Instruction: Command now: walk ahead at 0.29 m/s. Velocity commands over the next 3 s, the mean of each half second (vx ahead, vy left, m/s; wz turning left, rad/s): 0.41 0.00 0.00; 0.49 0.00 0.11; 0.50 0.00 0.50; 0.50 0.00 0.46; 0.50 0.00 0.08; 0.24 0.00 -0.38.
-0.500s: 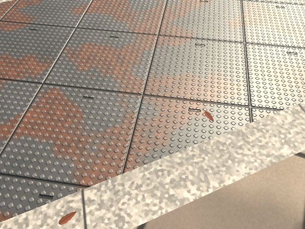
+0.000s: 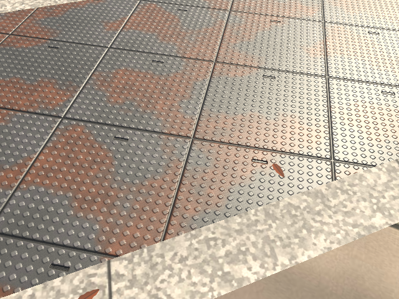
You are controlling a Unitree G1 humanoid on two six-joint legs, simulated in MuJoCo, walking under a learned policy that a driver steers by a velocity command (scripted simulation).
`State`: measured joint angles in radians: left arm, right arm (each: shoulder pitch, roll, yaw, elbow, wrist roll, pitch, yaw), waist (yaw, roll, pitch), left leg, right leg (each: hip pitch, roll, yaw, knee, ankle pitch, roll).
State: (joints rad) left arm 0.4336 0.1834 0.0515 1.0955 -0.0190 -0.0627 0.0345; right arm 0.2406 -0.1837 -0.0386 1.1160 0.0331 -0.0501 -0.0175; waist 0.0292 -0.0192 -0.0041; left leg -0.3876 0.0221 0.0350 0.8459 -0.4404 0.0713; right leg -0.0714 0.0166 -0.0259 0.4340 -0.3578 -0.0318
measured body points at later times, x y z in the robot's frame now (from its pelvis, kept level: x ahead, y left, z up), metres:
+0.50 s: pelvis +0.20 +0.05 +0.00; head +0.21 +0.06 +0.45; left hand +0.39 +0.28 -0.11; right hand +0.11 -0.18 -0.14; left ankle +0.07 +0.14 -0.74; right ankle +0.40 -0.11 -0.68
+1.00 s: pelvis +0.49 +0.00 +0.01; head +0.50 +0.00 +0.46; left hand +0.48 +0.25 -0.14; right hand +0.64 -0.25 -0.11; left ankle +0.64 +0.19 -0.66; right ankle +0.45 -0.09 -0.74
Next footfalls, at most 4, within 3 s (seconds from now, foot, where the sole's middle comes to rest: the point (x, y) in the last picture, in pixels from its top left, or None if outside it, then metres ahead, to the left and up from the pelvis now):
0.12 left None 0.11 0.14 -0.77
0.64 right None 0.49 -0.09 -0.77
1.24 left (161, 232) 0.78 0.18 -0.77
1.74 right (187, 165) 1.12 0.10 -0.77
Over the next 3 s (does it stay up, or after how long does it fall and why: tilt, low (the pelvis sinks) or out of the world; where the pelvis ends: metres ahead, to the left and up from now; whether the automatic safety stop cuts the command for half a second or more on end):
stays up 1.39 0.43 0.00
